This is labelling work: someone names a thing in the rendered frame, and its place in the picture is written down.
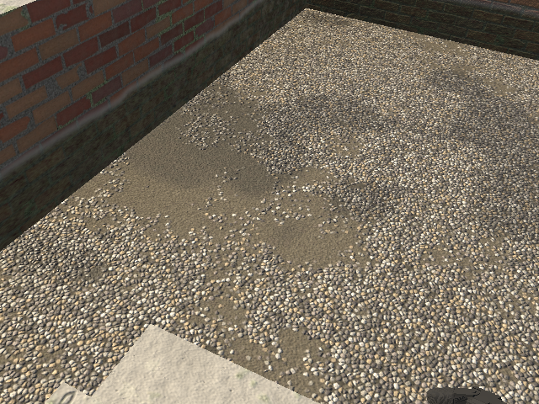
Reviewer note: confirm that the right robot hand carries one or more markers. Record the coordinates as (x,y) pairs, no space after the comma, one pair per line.
(476,395)

